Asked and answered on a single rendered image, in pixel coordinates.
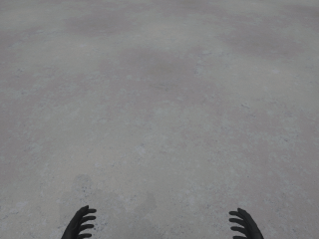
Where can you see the right robot hand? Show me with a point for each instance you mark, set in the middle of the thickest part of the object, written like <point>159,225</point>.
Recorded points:
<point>250,230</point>

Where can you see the left robot hand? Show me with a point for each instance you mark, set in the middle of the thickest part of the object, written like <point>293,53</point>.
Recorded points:
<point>75,226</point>

